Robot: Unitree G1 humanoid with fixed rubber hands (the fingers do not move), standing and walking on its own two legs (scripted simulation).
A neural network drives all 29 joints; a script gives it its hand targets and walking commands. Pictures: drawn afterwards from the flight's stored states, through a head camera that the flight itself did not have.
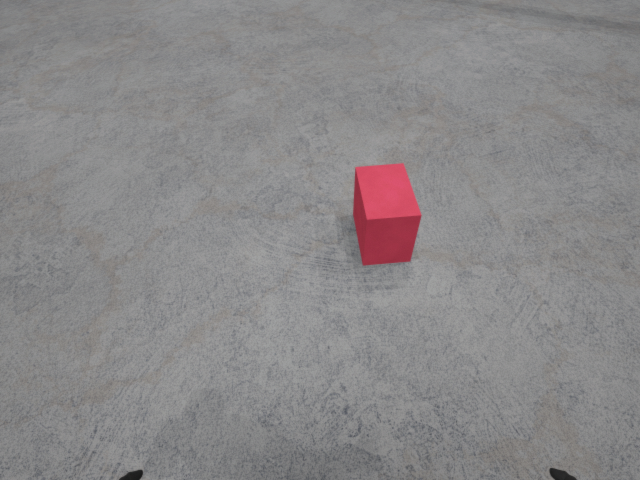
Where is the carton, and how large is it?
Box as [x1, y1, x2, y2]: [353, 163, 421, 264]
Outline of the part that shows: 403,163 355,167 353,215 363,264 410,260 421,215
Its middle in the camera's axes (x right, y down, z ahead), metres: +0.26 -0.08 +1.53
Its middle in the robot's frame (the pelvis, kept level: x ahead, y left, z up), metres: +1.12 -0.16 -0.64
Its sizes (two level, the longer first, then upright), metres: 0.282 0.190 0.268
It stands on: the floor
